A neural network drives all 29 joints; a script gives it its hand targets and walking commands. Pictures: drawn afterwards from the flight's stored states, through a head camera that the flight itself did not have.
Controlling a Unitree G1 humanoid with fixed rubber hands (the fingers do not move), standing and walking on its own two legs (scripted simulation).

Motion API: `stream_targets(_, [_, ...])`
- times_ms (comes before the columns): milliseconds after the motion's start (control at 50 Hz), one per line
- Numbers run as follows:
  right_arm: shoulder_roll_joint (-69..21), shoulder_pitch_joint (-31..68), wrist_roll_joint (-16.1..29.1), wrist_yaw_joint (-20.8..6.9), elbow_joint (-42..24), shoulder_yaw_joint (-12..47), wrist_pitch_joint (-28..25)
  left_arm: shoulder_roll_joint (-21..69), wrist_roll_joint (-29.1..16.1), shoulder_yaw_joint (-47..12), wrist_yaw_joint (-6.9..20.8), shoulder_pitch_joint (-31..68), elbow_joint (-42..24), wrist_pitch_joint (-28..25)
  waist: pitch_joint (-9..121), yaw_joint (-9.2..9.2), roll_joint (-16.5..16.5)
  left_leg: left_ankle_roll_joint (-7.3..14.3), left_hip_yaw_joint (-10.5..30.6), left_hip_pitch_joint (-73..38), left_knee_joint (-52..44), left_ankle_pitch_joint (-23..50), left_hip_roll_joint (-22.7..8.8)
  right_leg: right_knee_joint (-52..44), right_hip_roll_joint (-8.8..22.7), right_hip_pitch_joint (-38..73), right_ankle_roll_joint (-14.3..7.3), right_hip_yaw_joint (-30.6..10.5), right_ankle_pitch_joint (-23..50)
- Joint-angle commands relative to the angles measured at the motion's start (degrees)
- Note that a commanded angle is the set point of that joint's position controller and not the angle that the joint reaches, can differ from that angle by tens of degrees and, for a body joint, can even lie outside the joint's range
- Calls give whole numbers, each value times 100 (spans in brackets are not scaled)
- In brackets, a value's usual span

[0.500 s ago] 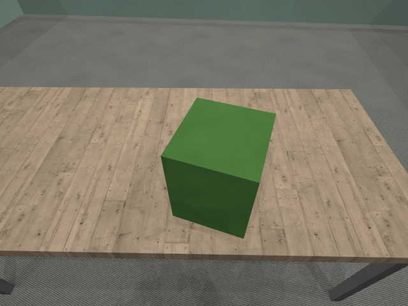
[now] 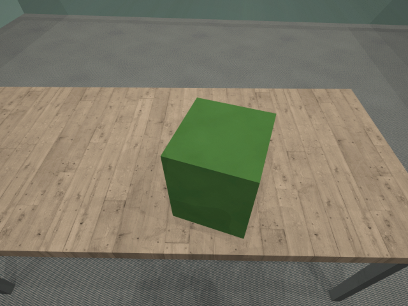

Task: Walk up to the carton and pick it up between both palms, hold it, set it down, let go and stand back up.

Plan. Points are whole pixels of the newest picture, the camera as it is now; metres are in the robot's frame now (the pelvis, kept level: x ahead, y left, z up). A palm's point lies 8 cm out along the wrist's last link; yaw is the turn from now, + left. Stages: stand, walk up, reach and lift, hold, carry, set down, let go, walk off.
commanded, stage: stand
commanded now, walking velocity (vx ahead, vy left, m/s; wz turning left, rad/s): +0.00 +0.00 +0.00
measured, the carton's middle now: (220, 168) +0.45 -0.03 -0.02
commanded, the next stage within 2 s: none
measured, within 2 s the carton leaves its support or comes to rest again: neither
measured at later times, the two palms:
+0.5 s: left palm out of the picture +0.05 +0.30 -0.12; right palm out of the picture +0.05 -0.30 -0.12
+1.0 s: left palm out of the picture +0.05 +0.30 -0.12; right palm out of the picture +0.05 -0.30 -0.12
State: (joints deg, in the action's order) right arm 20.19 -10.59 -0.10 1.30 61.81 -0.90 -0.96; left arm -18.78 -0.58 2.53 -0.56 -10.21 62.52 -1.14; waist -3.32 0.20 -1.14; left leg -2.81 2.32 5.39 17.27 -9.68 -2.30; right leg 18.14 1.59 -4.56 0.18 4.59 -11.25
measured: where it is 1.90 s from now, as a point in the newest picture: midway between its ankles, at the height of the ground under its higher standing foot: outside the picture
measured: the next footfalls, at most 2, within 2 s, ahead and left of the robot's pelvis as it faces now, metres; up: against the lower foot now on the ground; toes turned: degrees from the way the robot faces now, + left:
none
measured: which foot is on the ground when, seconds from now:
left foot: down 0.00-1.00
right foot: down 0.00-1.00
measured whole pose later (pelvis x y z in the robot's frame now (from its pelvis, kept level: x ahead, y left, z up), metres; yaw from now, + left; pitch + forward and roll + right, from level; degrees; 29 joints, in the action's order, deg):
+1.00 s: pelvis +0.00 +0.00 +0.00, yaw +0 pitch -2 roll +0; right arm 20.2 -10.4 -0.2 1.3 61.9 -0.9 -1.0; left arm -18.7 -0.6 2.5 -0.5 -9.9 62.6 -1.2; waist -3.3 0.1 -1.1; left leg -2.9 1.9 5.3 17.1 -9.6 -2.5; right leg 18.0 1.7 -4.4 0.3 4.5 -11.3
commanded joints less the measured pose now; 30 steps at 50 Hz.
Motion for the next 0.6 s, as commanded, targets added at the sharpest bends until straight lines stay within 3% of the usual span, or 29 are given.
stream_targets(0, [1060,-57,10,54,-236,-188,-83,-1078,-7,209,-51,14,-270,-99,185,-1,77,284,268,144,-168,975,-516,-320,698,100,-144,-515,610])
stream_targets(580, [1050,-11,-1,44,-232,-192,-80,-1098,-5,215,-43,10,-248,-103,195,3,66,269,236,117,-192,871,-526,-357,685,65,-137,-489,487])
